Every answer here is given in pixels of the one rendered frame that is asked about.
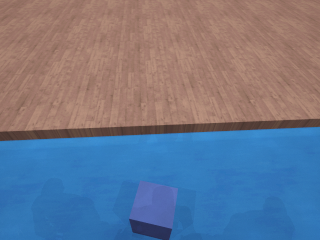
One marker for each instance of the carton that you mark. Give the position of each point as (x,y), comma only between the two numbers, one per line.
(153,210)

